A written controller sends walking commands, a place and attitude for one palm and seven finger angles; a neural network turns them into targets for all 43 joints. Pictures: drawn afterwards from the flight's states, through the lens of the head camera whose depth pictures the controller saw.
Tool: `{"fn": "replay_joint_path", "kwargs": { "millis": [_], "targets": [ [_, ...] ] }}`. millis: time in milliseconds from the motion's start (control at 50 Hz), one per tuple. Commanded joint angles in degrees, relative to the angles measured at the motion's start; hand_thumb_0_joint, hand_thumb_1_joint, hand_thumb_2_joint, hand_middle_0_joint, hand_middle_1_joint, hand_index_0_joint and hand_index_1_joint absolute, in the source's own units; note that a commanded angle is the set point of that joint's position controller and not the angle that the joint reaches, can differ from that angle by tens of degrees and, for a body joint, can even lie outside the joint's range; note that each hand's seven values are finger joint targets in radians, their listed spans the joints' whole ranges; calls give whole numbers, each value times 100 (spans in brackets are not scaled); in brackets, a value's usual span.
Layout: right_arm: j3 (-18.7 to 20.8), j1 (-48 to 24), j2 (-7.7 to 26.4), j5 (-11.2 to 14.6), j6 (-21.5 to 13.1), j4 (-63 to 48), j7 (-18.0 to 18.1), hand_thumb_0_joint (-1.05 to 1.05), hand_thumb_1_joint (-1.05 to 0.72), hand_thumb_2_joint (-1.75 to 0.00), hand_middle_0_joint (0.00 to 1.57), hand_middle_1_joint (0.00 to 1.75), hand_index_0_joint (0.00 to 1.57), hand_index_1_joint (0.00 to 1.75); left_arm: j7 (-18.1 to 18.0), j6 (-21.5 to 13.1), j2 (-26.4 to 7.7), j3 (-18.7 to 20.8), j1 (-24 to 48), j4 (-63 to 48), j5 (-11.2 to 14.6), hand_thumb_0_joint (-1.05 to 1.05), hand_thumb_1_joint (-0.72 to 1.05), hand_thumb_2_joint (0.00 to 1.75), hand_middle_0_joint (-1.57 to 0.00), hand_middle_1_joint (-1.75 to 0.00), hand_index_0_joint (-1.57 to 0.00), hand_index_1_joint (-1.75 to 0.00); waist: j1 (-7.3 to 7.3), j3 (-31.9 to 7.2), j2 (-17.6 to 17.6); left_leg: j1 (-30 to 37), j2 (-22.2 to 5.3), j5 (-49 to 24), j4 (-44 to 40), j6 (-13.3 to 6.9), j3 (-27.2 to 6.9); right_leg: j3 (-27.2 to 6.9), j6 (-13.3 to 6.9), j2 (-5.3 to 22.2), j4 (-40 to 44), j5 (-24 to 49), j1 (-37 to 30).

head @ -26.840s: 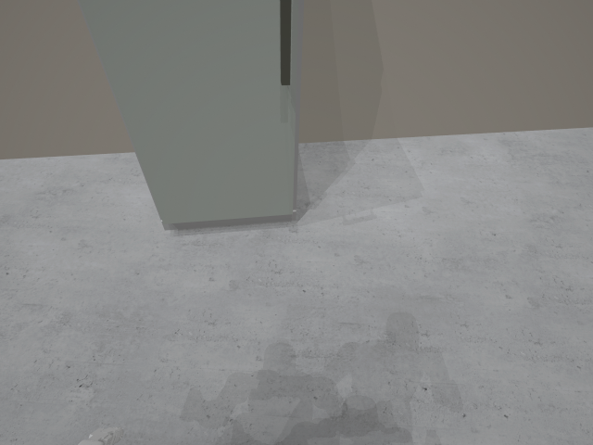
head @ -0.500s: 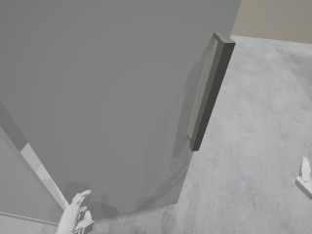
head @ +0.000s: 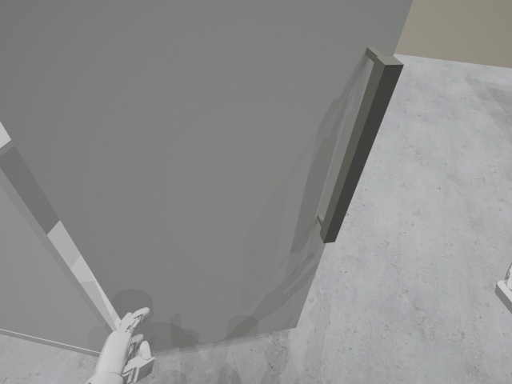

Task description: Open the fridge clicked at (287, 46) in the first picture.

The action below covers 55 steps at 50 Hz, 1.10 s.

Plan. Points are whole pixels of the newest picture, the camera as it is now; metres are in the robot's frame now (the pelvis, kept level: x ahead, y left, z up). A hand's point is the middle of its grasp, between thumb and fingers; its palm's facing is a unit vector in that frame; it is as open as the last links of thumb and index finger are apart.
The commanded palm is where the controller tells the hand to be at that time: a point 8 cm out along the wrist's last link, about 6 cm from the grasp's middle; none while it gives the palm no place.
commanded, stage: step back with the hand held close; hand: right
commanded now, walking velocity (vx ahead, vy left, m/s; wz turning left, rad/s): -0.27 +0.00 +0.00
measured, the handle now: (345, 162) +0.45 -0.15 +0.14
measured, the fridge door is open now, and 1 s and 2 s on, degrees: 69 69 69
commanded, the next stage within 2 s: stop stepping back and stand still in 1.22 s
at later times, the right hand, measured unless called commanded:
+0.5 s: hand out of the picture +0.13 -0.29 +0.15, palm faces +0.46 +0.77 -0.43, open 7.4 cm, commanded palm +0.06 -0.33 +0.17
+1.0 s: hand out of the picture +0.03 -0.31 +0.16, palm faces +0.56 +0.72 -0.42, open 7.4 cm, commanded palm -0.04 -0.34 +0.17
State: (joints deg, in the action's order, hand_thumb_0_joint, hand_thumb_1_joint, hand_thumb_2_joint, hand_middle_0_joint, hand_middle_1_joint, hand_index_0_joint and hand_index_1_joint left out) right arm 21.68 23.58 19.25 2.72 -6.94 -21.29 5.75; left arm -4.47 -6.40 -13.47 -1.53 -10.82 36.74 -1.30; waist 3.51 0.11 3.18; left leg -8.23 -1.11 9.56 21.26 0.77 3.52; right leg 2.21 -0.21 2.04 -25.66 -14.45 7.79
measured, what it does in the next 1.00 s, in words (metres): shifts its weight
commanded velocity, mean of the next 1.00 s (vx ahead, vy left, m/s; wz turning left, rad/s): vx -0.32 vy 0.00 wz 0.04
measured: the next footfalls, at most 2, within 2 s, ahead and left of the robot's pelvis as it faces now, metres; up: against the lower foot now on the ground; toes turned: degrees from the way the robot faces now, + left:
left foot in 1.28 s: -0.19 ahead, +0.13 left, +0.00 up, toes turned -4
right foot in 1.46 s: -0.18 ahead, -0.16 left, +0.00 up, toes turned -4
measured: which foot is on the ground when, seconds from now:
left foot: down 0.00-1.00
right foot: down 0.00-1.00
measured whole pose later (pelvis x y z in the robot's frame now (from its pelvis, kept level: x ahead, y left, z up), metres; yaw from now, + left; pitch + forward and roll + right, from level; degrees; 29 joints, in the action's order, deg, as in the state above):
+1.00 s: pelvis -0.14 -0.03 -0.04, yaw -7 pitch -3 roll +0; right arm 28.3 25.4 22.4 0.6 -17.9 -32.2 6.9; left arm -2.8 -7.6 -12.4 1.4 -11.0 35.0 -1.2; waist -0.1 5.0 -3.7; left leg -29.8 -0.1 8.5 40.1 3.8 -7.3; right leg 4.4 -2.5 -1.6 -46.7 -24.6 32.3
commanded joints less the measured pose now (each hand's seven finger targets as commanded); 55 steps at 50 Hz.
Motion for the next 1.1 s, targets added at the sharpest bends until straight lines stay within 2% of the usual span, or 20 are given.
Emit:
{"fn": "replay_joint_path", "kwargs": {
  "millis": [0, 60, 140, 400, 520, 560, 640, 720, 760, 820, 880, 920, 940, 960, 980, 1000, 1020, 1040, 1060, 1080],
  "targets": [
    [609, -2, 1147, -1, -546, -1223, 111, 0, -90, -90, 20, 30, 20, 30, -34, -63, -631, 338, 575, -1106, 29, 0, 90, 90, -20, -30, -20, -30, -160, -662, -204, -70, -428, -1136, -195, -93, -575, -108, -165, 25, 185, 1190, 251],
    [808, 290, 1312, 21, -598, -1399, 160, 0, -90, -90, 20, 30, 20, 30, -71, 50, -636, 367, 576, -1260, 49, 0, 90, 90, -20, -30, -20, -30, -157, -877, -114, 79, -318, -1468, 170, -30, -427, -216, -168, 141, 270, 1728, 358],
    [993, 333, 1487, 26, -662, -1702, 208, 0, -90, -90, 20, 30, 20, 30, -107, 126, -645, 410, 593, -1389, 72, 0, 90, 90, -20, -30, -20, -30, -167, -885, -148, 138, -273, -1487, 381, 3, -457, -282, -200, 189, 309, 1515, 718],
    [930, 20, 1271, -195, -992, -1845, 325, 0, -90, -90, 20, 30, 20, 30, -104, -192, -767, 465, 330, -1404, 117, 0, 90, 90, -20, -30, -20, -30, -262, -214, 83, 176, -148, 677, 902, 3, -770, -741, -559, 427, 601, -2256, 2939],
    [1150, 76, 1337, -266, -1217, -1857, 335, 0, -90, -90, 20, 30, 20, 30, -82, -392, -749, 507, 218, -1339, 98, 0, 90, 90, -20, -30, -20, -30, -280, -269, 165, 195, 8, 671, 1295, -50, -1081, -959, -651, 465, 410, -2729, 3365],
    [1188, 57, 1377, -233, -1270, -1909, 318, 0, -90, -90, 20, 30, 20, 30, -70, -439, -700, 508, 162, -1299, 82, 0, 90, 90, -20, -30, -20, -30, -306, -282, -138, -186, -109, 555, 1046, -132, -1287, -856, -552, 302, 100, -2339, 2993],
    [1068, -226, 1295, -205, -1314, -1891, 303, 0, -90, -90, 20, 30, 20, 30, -62, -524, -705, 506, 170, -1177, 60, 0, 90, 90, -20, -30, -20, -30, -330, -230, -164, -754, -179, 1028, 804, -167, -1379, -827, -460, 247, -11, -2189, 2561],
    [1133, -289, 1256, -272, -1380, -1771, 317, 0, -90, -90, 20, 30, 20, 30, -73, -593, -746, 515, 206, -1171, 81, 0, 90, 90, -20, -30, -20, -30, -288, -313, 319, -65, 158, 571, 1838, -34, -1077, -1230, -683, 684, 591, -2794, 3371],
    [1301, -148, 1358, -263, -1407, -1799, 299, 0, -90, -90, 20, 30, 20, 30, -69, -608, -713, 542, 241, -1196, 79, 0, 90, 90, -20, -30, -20, -30, -255, -547, 258, 278, 236, -139, 2258, -12, -1054, -1306, -766, 840, 547, -2482, 3477],
    [1438, -90, 1392, -301, -1435, -1816, 220, 0, -90, -90, 20, 30, 20, 30, -17, -557, -765, 598, 284, -1257, 54, 0, 90, 90, -20, -30, -20, -30, -276, -239, 233, 228, 151, 843, 2149, -133, -1633, -995, -798, 709, 109, -3521, 4308],
    [1420, -110, 1506, -164, -1426, -2058, 185, 0, -90, -90, 20, 30, 20, 30, 80, -494, -582, 583, 167, -1144, 36, 0, 90, 90, -20, -30, -20, -30, -358, -251, -911, -1524, -635, 1181, 755, -546, -2738, -529, -371, 77, -1348, -2602, 2855],
    [1338, -193, 1557, -100, -1422, -2198, 237, 0, -90, -90, 20, 30, 20, 30, 165, -391, -472, 546, 65, -951, 28, 0, 90, 90, -20, -30, -20, -30, -432, -457, -1350, -2560, -1029, 1684, 56, -700, -2795, -399, -177, -142, -2058, -1817, 1509],
    [1310, -270, 1566, -86, -1429, -2276, 269, 0, -90, -90, 20, 30, 20, 30, 170, -368, -459, 549, 48, -893, 27, 0, 90, 90, -20, -30, -20, -30, -479, -542, -1269, -2766, -1004, 1455, 50, -673, -2626, -386, -166, -144, -2012, -1562, 1074],
    [1345, -218, 1613, -69, -1436, -2292, 288, 0, -90, -90, 20, 30, 20, 30, 169, -345, -468, 555, -7, -882, 72, 0, 90, 90, -20, -30, -20, -30, -519, -650, -1214, -2919, -857, 1500, 223, -550, -2301, -457, -212, -80, -1769, -1538, 759],
    [1304, -268, 1550, -60, -1456, -2389, 289, 0, -90, -90, 20, 30, 20, 30, 135, -344, -542, 565, 9, -936, 91, 0, 90, 90, -20, -30, -20, -30, -548, -575, -728, -3135, -526, 1756, 692, -384, -1950, -775, -346, 148, -1188, -1864, 720],
    [1310, -336, 1459, -48, -1487, -2494, 288, 0, -90, -90, 20, 30, 20, 30, 77, -382, -671, 572, 110, -1030, 89, 0, 90, 90, -20, -30, -20, -30, -578, -434, 496, -2832, 79, 1993, 2138, -152, -1319, -1517, -654, 822, 55, -2845, 1520],
    [1453, -415, 1373, -80, -1489, -2528, 317, 0, -90, -90, 20, 30, 20, 30, 19, -512, -816, 613, 373, -1139, 41, 0, 90, 90, -20, -30, -20, -30, -467, -661, 2077, -1423, 924, 1847, 4913, 153, -434, -2730, -1147, 2109, 1721, -3898, 3104],
    [1542, -684, 1694, -31, -1476, -2646, 376, 0, -90, -90, 20, 30, 20, 30, -18, -611, -485, 620, 335, -1016, 37, 0, 90, 90, -20, -30, -20, -30, -443, -819, 1341, -1539, 784, 2108, 6157, 91, -765, -2608, -1068, 2244, 1717, -2328, 2854],
    [1713, -906, 1815, 20, -1557, -2868, 390, 0, -90, -90, 20, 30, 20, 30, 21, -712, -527, 791, 343, -813, 80, 0, 90, 90, -20, -30, -20, -30, -314, -1160, 679, -1742, 726, 2091, 6382, 95, -863, -1904, -1002, 2175, 1236, -1670, 2163],
    [1666, -475, 1673, 103, -1463, -2099, 392, 0, -90, -90, 20, 30, 20, 30, 94, -731, -617, 896, 468, -679, 101, 0, 90, 90, -20, -30, -20, -30, -204, -1248, 683, -1679, 626, 2071, 6216, 66, -712, -1297, -850, 2045, 925, -1450, 1901]
  ]
}}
